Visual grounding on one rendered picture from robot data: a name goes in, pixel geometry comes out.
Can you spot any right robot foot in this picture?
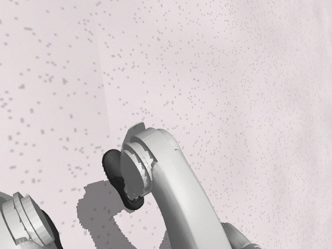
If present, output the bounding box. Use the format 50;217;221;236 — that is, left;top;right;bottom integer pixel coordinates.
102;149;144;210

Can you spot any right robot hand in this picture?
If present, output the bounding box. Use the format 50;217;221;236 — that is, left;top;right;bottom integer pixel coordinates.
219;219;252;249

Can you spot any left robot foot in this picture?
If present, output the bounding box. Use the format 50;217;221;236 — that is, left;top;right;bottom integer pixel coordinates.
41;209;63;249

